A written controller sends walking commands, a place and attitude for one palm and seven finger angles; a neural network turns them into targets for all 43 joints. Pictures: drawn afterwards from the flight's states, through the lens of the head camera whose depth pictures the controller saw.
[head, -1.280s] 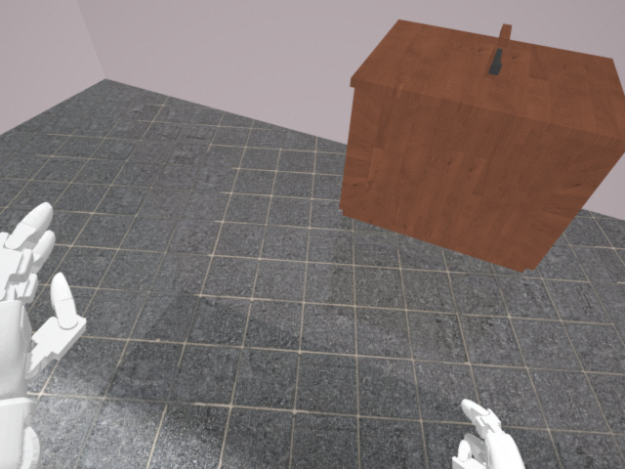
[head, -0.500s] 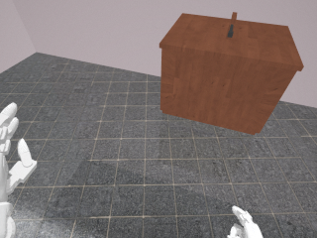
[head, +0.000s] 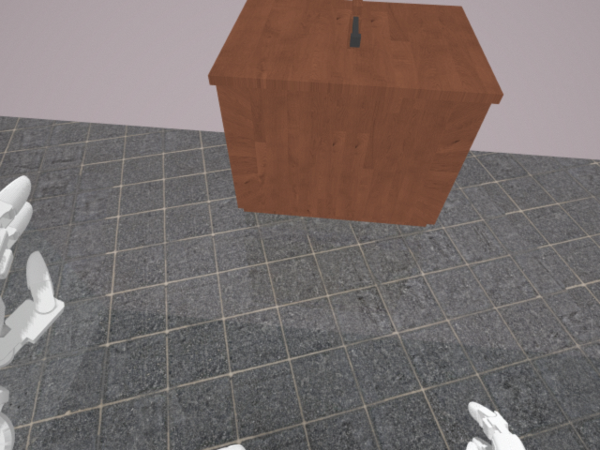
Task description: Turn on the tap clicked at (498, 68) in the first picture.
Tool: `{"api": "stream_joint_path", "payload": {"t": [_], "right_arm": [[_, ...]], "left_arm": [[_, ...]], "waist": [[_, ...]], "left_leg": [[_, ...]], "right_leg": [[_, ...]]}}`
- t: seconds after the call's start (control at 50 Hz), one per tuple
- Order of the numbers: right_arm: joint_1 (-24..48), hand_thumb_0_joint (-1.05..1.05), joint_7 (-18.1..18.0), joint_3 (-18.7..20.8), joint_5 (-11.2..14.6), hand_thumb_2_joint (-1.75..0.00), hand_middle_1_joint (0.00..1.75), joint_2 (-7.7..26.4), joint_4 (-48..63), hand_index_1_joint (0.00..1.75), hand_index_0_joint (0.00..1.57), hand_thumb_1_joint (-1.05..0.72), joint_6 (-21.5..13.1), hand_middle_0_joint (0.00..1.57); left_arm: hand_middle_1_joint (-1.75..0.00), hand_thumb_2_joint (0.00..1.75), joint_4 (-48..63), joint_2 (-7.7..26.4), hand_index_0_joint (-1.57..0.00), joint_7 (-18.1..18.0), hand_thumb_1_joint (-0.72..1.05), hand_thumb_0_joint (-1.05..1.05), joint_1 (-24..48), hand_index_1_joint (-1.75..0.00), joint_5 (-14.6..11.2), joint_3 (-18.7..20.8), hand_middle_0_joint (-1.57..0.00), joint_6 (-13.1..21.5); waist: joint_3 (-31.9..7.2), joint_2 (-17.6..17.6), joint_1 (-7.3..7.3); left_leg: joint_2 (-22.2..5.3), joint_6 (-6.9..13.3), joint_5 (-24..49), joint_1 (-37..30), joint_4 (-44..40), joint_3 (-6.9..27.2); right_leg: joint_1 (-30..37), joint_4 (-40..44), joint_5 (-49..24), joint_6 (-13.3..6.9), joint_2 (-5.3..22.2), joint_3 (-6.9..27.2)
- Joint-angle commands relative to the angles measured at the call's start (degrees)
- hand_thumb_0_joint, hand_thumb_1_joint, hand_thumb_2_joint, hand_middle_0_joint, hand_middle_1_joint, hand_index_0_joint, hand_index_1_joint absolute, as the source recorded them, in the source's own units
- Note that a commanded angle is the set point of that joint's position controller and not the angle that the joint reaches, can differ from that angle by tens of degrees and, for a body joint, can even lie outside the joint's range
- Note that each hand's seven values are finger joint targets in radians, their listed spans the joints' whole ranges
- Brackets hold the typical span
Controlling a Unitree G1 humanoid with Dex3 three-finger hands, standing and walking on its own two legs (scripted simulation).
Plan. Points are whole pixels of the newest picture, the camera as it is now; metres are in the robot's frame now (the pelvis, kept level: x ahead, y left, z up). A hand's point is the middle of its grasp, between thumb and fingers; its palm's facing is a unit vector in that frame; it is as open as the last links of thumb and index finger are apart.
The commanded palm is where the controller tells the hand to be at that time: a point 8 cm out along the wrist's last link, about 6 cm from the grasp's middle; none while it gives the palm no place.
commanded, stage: walk to a spot facing it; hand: left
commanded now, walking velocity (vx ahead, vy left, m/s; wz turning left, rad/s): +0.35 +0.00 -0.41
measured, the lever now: (355, 40) +1.14 -0.09 +0.01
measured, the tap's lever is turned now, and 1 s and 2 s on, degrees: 0 0 0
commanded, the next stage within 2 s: turn to face it in 0.66 s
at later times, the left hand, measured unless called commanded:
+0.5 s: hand (229, 155) +0.44 +0.12 +0.16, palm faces +0.21 -0.83 -0.52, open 7.4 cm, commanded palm +0.38 +0.18 +0.18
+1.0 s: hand (260, 96) +0.57 +0.10 +0.17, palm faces +0.24 -0.92 -0.31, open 7.4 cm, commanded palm +0.53 +0.14 +0.18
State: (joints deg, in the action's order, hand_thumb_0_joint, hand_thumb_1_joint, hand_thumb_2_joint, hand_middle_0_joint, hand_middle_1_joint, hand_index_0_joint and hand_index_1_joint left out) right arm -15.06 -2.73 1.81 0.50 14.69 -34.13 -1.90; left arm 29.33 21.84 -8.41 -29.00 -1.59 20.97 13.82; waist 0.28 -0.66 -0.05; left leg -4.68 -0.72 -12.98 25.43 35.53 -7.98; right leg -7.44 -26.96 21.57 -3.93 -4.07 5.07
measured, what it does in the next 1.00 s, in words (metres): walks ahead, turning right: left foot, then right foot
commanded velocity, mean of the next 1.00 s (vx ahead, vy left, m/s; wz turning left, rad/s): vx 0.23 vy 0.00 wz -0.18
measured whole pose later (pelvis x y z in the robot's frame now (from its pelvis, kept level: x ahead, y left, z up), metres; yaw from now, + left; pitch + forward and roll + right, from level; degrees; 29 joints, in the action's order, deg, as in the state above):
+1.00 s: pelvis +0.30 -0.08 -0.01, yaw -16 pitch -3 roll +2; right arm -12.3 -4.2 0.4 0.2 10.7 -34.7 -1.5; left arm 25.4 19.2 -9.5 -21.4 -1.6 19.8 11.8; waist 2.6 -2.8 -2.1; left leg -3.8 1.6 -11.6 19.0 34.2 -11.7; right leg -11.0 -45.6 28.7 -0.9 2.0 -3.6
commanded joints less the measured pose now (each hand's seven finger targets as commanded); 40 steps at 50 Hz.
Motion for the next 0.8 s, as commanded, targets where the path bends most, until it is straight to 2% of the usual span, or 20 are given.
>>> {"api": "stream_joint_path", "payload": {"t": [0.0, 0.02, 0.04, 0.06, 0.12, 0.14, 0.2, 0.26, 0.32, 0.38, 0.4, 0.42, 0.44, 0.46, 0.5, 0.54, 0.6, 0.66, 0.74, 0.78], "right_arm": [[5.1, 0.0, -1.5, 2.1, -0.2, -0.9, 0.3, 5.8, 10.2, 0.3, 0.2, -0.9, -4.2, 0.2], [5.0, 0.0, -1.5, 1.7, -0.6, -0.9, 0.3, 5.2, 10.0, 0.3, 0.2, -0.9, -3.9, 0.2], [5.5, 0.0, -1.2, 0.9, -0.9, -0.9, 0.3, 4.2, 9.9, 0.3, 0.2, -0.9, -4.1, 0.2], [7.0, 0.0, -1.4, 0.0, -1.7, -0.9, 0.3, 3.4, 8.7, 0.3, 0.2, -0.9, -4.2, 0.2], [7.3, 0.0, -0.8, 0.1, -1.2, -0.9, 0.3, 3.2, 7.6, 0.3, 0.2, -0.9, -5.0, 0.2], [7.0, 0.0, -0.7, 0.2, -1.0, -0.9, 0.3, 3.2, 7.5, 0.3, 0.2, -0.9, -5.0, 0.2], [6.3, 0.0, -0.2, 0.5, -1.3, -0.9, 0.3, 3.7, 8.1, 0.3, 0.2, -0.9, -5.2, 0.2], [6.2, 0.0, -0.1, 0.8, -1.2, -0.9, 0.3, 3.1, 8.3, 0.3, 0.2, -0.9, -5.3, 0.2], [5.9, 0.0, -0.6, 1.0, -1.2, -0.9, 0.3, 2.8, 8.7, 0.3, 0.2, -0.9, -5.6, 0.2], [6.0, 0.0, -0.3, 1.0, -0.4, -0.9, 0.3, 2.4, 8.5, 0.3, 0.2, -0.9, -5.7, 0.2], [6.3, 0.0, -0.3, 0.8, 0.2, -0.9, 0.3, 1.6, 8.7, 0.3, 0.2, -0.9, -5.8, 0.2], [6.2, 0.0, 0.1, 0.9, 0.6, -0.9, 0.3, 1.0, 8.7, 0.3, 0.2, -0.9, -5.8, 0.2], [7.8, 0.0, 0.1, 0.6, 0.2, -0.9, 0.3, 0.4, 9.9, 0.3, 0.2, -0.9, -5.7, 0.2], [9.0, 0.0, 0.0, 0.2, -0.7, -0.9, 0.3, 0.6, 9.5, 0.3, 0.2, -0.9, -5.7, 0.2], [8.0, 0.0, 1.4, 0.6, -0.4, -0.9, 0.3, 2.2, 7.8, 0.3, 0.2, -0.9, -4.5, 0.2], [9.7, 0.0, 1.4, 0.4, -0.5, -0.9, 0.3, 2.0, 6.6, 0.3, 0.2, -0.9, -3.2, 0.2], [9.8, 0.0, 0.6, 1.4, -0.4, -0.9, 0.3, 2.4, 6.3, 0.3, 0.2, -0.9, -1.7, 0.2], [8.1, 0.0, 0.5, 1.5, -0.1, -0.9, 0.3, 2.0, 7.4, 0.3, 0.2, -0.9, -0.7, 0.2], [6.8, 0.0, -0.1, 1.2, 0.1, -0.9, 0.3, 1.8, 8.6, 0.3, 0.2, -0.9, -1.5, 0.2], [6.6, 0.0, -0.7, 1.0, -0.1, -0.9, 0.3, 1.8, 9.2, 0.3, 0.2, -0.9, -2.0, 0.2]], "left_arm": [[-0.3, 0.9, 12.7, 9.8, -0.2, -1.2, 0.9, 0.0, 4.3, -0.3, -0.2, 7.2, -0.2, 3.5], [-0.3, 0.9, 14.7, 10.0, -0.2, -1.3, 0.9, 0.0, 5.7, -0.3, -0.4, 7.2, -0.2, 4.2], [-0.3, 0.9, 14.5, 11.3, -0.2, -1.6, 0.9, 0.0, 8.6, -0.3, 0.4, 7.3, -0.2, 4.7], [-0.3, 0.9, 12.5, 12.5, -0.2, -1.4, 0.9, 0.0, 8.9, -0.3, 0.4, 7.9, -0.2, 4.5], [-0.3, 0.9, 16.6, 9.6, -0.2, -0.7, 0.9, 0.0, 12.7, -0.3, 1.1, 4.4, -0.2, 3.5], [-0.3, 0.9, 15.6, 8.4, -0.2, -0.6, 0.9, 0.0, 10.6, -0.3, 1.2, 4.1, -0.2, 3.0], [-0.3, 0.9, 13.5, 8.7, -0.2, -0.6, 0.9, 0.0, 8.1, -0.3, 1.8, 6.1, -0.2, 2.2], [-0.3, 0.9, 8.8, 7.3, -0.2, -0.3, 0.9, 0.0, 5.9, -0.3, 1.7, 6.5, -0.2, 1.8], [-0.3, 0.9, 8.3, 8.5, -0.2, 0.0, 0.9, 0.0, 6.1, -0.3, 1.3, 7.2, -0.2, 2.1], [-0.3, 0.9, 9.0, 9.3, -0.2, 0.3, 0.9, 0.0, 7.3, -0.3, 1.2, 7.0, -0.2, 1.7], [-0.3, 0.9, 9.3, 8.5, -0.2, 0.1, 0.9, 0.0, 7.3, -0.3, 1.2, 5.8, -0.2, 1.3], [-0.3, 0.9, 11.3, 12.0, -0.2, -0.4, 0.9, 0.0, 8.5, -0.3, 1.9, 7.9, -0.2, 1.3], [-0.3, 0.9, 12.6, 14.4, -0.2, -0.9, 0.9, 0.0, 8.0, -0.3, 1.5, 10.8, -0.2, 1.7], [-0.3, 0.9, 15.5, 15.3, -0.2, -1.5, 0.9, 0.0, 8.8, -0.3, 0.9, 12.8, -0.2, 2.4], [-0.3, 0.9, 19.7, 16.0, -0.2, -1.2, 0.9, 0.0, 7.5, -0.3, 0.9, 12.8, -0.2, 2.9], [-0.3, 0.9, 19.9, 14.0, -0.2, -1.8, 0.9, 0.0, 2.3, -0.3, 1.1, 12.7, -0.2, 3.9], [-0.3, 0.9, 17.6, 14.4, -0.2, -2.0, 0.9, 0.0, -1.3, -0.3, 0.1, 14.9, -0.2, 3.9], [-0.3, 0.9, 11.4, 12.0, -0.2, -1.7, 0.9, 0.0, -3.3, -0.3, -1.1, 14.6, -0.2, 3.1], [-0.3, 0.9, 5.7, 9.7, -0.2, -1.7, 0.9, 0.0, -3.4, -0.3, -1.2, 11.6, -0.2, 2.2], [-0.3, 0.9, 5.5, 8.9, -0.2, -1.6, 0.9, 0.0, -0.6, -0.3, -0.9, 9.1, -0.2, 1.7]], "waist": [[-13.6, 8.2, 1.19], [-14.5, 16.0, 0.89], [-11.6, 14.6, 0.25], [-8.8, 14.6, 0.68], [-1.3, 11.2, 0.44], [-0.9, 11.0, -0.11], [-0.8, 13.0, 0.17], [-0.3, 13.7, 0.95], [-1.7, 13.6, 1.01], [-7.8, 9.9, -0.44], [-10.5, 5.1, -1.37], [-13.6, -6.0, -1.42], [-15.8, -16.3, -1.13], [-15.4, -11.1, -1.13], [-15.6, -2.7, -0.34], [-12.2, 0.6, 0.49], [-9.1, -0.4, 1.25], [-6.9, -2.9, 1.48], [-4.7, -6.4, 0.18], [-3.4, -6.4, -0.27]], "left_leg": [[-7.5, 5.7, 8.9, -34.4, -11.7, 10.2], [-20.3, 11.2, 15.4, -41.5, -13.0, 24.9], [-24.0, 13.7, 13.1, -37.1, -16.5, 30.1], [-24.7, 13.7, 5.4, -31.3, -18.8, 30.0], [-21.5, 11.1, 4.4, -21.2, -19.5, 16.6], [-19.9, 9.8, 4.0, -19.3, -19.7, 11.0], [-16.5, 6.7, 6.1, -14.0, -20.9, 1.1], [-16.3, 6.2, 12.2, -15.8, -21.0, -3.1], [-16.4, 5.7, 20.8, -20.4, -16.5, -6.1], [-13.9, 4.5, 29.0, -21.5, 2.2, -9.6], [-11.0, 3.8, 27.0, -17.5, 13.1, -10.0], [-7.1, 2.6, 13.7, -6.4, 29.1, -9.0], [1.4, 0.8, -18.5, 11.8, 43.2, -3.2], [-1.1, 0.6, -21.2, 14.8, 47.1, 5.7], [-3.8, -0.4, -14.2, 15.2, 47.0, 10.0], [-4.3, -1.1, -8.1, 16.9, 47.1, 9.5], [-4.9, -1.9, -5.0, 16.2, 40.0, 8.8], [-5.0, -1.5, -0.7, 12.1, 25.2, 5.9], [-2.0, -0.2, 1.0, 5.7, 10.0, 0.3], [-0.7, 0.2, 1.9, 1.2, 5.2, -1.2]], "right_leg": [[-16.0, -21.1, -18.4, 0.9, 5.6, 0.8], [-27.7, -34.0, 7.6, 3.4, 2.5, -4.3], [-31.5, -43.5, 12.5, 3.3, 2.9, -3.4], [-33.0, -48.6, 9.6, 3.3, 5.6, -2.1], [-35.1, -47.2, 4.2, 4.3, 10.1, -3.6], [-33.5, -44.4, 1.8, 4.5, 10.5, -5.2], [-26.1, -33.4, -4.5, 5.0, 10.2, -10.6], [-23.5, -23.8, -7.8, 5.4, 8.9, -14.8], [-21.0, -15.5, -8.5, 4.8, 7.0, -17.4], [-7.1, -5.0, -10.8, 3.6, 2.1, -21.4], [1.0, -2.0, -13.8, 2.7, 1.8, -19.6], [10.5, -2.7, -24.5, -2.0, 10.3, -5.1], [19.8, -0.6, -44.5, -9.4, 22.0, 20.4], [18.3, 0.6, -44.0, -10.7, 26.3, 23.6], [14.6, 3.0, -24.7, -9.8, 25.5, 20.1], [8.4, 4.6, -24.6, -9.3, 23.9, 11.2], [2.8, 7.3, -24.5, -7.9, 22.3, 2.8], [-0.5, 8.4, -25.5, -6.5, 20.3, -2.9], [0.8, 6.7, -29.2, -4.7, 19.2, -5.9], [-0.4, 5.8, -30.7, -4.1, 18.4, -4.8]]}}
